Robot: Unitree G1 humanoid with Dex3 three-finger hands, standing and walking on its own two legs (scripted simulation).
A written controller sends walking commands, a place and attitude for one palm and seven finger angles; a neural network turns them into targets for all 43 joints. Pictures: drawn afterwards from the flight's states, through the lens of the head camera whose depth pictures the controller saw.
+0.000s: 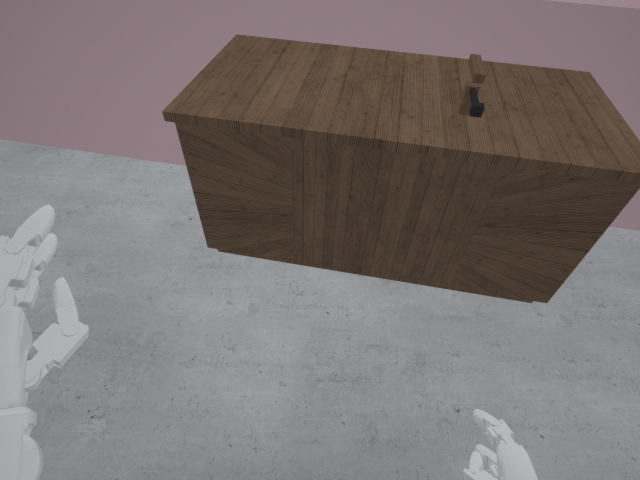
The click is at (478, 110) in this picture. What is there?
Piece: tap's lever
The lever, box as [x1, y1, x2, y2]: [469, 102, 484, 117]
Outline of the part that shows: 472,102 469,111 470,115 480,117 484,107 483,103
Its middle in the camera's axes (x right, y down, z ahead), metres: +0.40 -0.33 +1.00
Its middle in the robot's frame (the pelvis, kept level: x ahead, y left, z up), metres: +0.99 -0.34 +0.00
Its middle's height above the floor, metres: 0.78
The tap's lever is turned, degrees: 0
